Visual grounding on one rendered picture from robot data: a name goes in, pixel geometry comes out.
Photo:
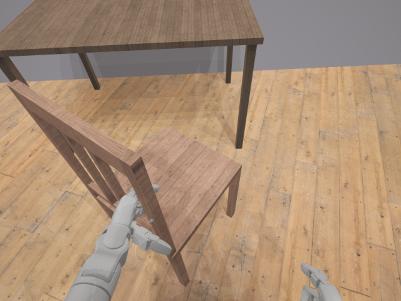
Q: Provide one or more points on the chair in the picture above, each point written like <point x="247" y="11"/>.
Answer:
<point x="191" y="176"/>

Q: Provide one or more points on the robot right hand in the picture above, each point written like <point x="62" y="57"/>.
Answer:
<point x="326" y="291"/>

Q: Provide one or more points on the robot left forearm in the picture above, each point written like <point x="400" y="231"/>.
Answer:
<point x="98" y="277"/>

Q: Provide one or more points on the robot left hand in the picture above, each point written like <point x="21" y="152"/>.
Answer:
<point x="126" y="212"/>

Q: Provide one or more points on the table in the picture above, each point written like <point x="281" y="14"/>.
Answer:
<point x="50" y="27"/>

